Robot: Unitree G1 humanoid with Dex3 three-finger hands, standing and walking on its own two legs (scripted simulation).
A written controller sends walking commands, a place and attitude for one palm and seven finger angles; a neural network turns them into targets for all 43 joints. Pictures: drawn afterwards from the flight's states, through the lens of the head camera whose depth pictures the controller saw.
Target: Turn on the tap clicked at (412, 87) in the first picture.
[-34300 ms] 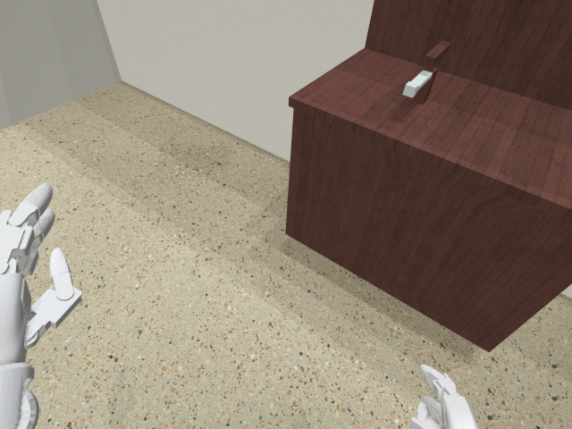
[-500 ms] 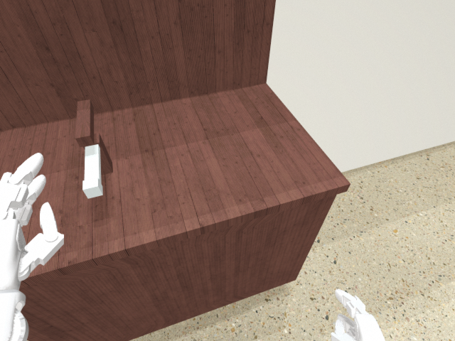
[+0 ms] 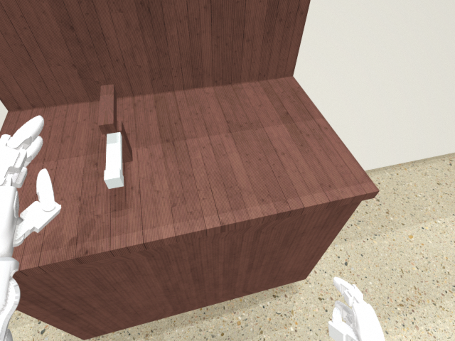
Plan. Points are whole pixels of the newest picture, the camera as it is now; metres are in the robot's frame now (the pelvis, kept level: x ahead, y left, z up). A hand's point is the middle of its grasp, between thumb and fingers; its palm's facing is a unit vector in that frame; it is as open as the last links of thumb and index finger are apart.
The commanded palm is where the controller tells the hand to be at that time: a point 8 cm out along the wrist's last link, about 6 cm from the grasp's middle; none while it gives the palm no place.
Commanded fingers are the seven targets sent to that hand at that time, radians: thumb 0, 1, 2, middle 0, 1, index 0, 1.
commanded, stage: look again from close up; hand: left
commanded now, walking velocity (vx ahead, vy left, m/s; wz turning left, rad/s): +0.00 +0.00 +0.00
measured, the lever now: (114, 178) +0.36 +0.27 +0.06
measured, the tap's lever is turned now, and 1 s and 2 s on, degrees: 0 0 0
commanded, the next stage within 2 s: turn the palm inward beside the body in 0.20 s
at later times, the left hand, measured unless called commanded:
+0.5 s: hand (68, 187) +0.26 +0.25 +0.18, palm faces +0.31 -0.88 -0.36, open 7.4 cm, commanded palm +0.18 +0.27 +0.17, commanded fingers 0.00 0.90 0.90 -0.20 -0.30 -0.20 -0.30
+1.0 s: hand (111, 229) +0.22 +0.19 +0.14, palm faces +0.41 -0.85 -0.33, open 7.4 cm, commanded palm +0.16 +0.24 +0.15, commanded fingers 0.00 0.90 0.90 -0.20 -0.30 -0.20 -0.30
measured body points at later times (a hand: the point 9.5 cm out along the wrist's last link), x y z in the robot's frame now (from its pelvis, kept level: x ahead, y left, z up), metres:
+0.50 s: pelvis +0.01 +0.00 -0.01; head +0.01 -0.01 +0.44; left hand +0.23 +0.30 +0.20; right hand +0.18 -0.24 -0.10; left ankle -0.01 +0.07 -0.74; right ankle +0.06 -0.09 -0.74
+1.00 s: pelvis +0.01 -0.06 -0.02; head +0.00 -0.08 +0.43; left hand +0.19 +0.23 +0.16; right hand +0.22 -0.26 -0.10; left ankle -0.01 +0.07 -0.74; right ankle +0.06 -0.09 -0.74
